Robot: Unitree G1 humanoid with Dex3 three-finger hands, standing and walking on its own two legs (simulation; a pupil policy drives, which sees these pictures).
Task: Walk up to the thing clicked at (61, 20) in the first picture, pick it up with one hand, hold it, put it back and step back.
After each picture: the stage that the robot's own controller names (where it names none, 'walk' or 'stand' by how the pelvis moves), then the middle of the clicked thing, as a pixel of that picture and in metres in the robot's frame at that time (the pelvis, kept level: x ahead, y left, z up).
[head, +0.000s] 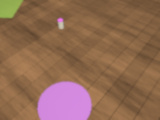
stand; (60, 23) +1.71 +0.28 -0.72
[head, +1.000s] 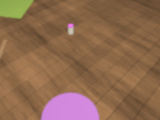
walk; (70, 29) +1.60 +0.15 -0.70
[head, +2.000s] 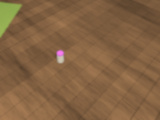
walk; (60, 56) +1.08 +0.19 -0.71
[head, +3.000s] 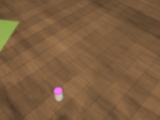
walk; (58, 94) +0.66 +0.19 -0.71
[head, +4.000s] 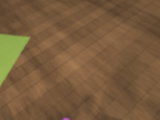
walk; out of the picture +0.42 +0.20 -0.70
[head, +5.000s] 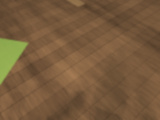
stand; out of the picture +0.35 +0.16 -0.72
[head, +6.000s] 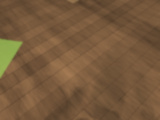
stand; out of the picture +0.33 +0.19 -0.72
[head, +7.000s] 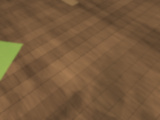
stand; out of the picture +0.35 +0.18 -0.73
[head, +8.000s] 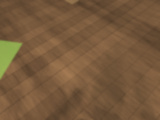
stand; out of the picture +0.33 +0.19 -0.73
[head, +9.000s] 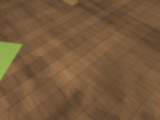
stand; out of the picture +0.33 +0.19 -0.73
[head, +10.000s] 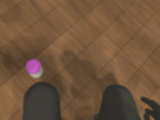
go down; (34, 69) +0.41 +0.22 -0.37
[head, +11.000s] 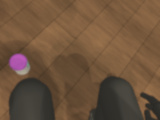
go down; (20, 65) +0.40 +0.25 -0.31
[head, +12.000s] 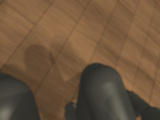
close in; out of the picture +0.38 +0.29 -0.22
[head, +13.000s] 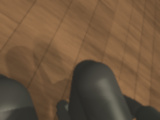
close; out of the picture +0.38 +0.29 -0.21
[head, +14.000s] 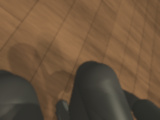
lift; out of the picture +0.35 +0.28 -0.22
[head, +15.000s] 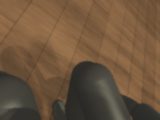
lift; out of the picture +0.35 +0.28 -0.22
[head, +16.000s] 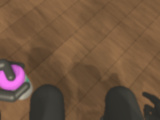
lift; (17, 83) +0.31 +0.23 -0.05
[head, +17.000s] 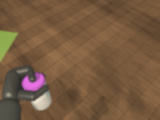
hold; (38, 92) +0.32 +0.17 +0.01
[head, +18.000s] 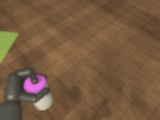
hold; (39, 93) +0.32 +0.17 -0.01
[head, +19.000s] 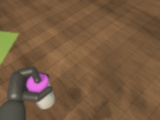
crouch; (41, 91) +0.32 +0.16 -0.01
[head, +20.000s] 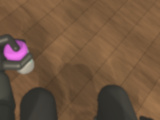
crouch; (20, 58) +0.42 +0.21 -0.10
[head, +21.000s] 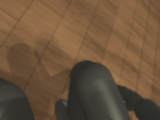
lower; out of the picture +0.38 +0.31 -0.22
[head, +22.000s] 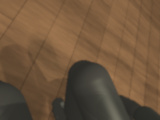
lower; out of the picture +0.39 +0.31 -0.22
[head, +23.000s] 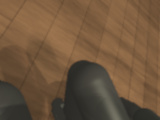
lower; out of the picture +0.39 +0.31 -0.22
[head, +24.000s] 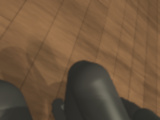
lower; out of the picture +0.38 +0.31 -0.22
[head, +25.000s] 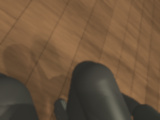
open; out of the picture +0.37 +0.30 -0.22
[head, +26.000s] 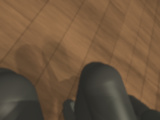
stand; out of the picture +0.36 +0.29 -0.22
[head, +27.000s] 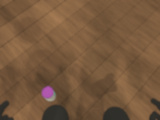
walk; (49, 94) +0.39 +0.21 -0.52
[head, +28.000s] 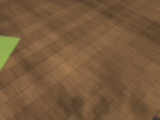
stand; out of the picture +0.36 +0.19 -0.66
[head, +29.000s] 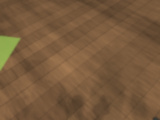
stand; out of the picture +0.35 +0.19 -0.67
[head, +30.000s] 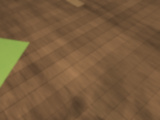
stand; out of the picture +0.37 +0.17 -0.72
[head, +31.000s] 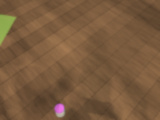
walk; (59, 110) +0.43 +0.14 -0.70
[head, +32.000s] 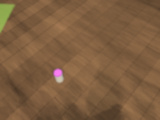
walk; (58, 76) +0.70 +0.23 -0.69
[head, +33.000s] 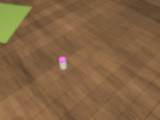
stand; (62, 63) +0.99 +0.20 -0.70
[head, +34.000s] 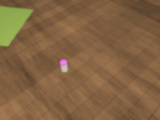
stand; (64, 66) +0.98 +0.21 -0.72
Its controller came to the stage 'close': yes
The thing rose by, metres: 0.69
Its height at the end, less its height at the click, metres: +0.00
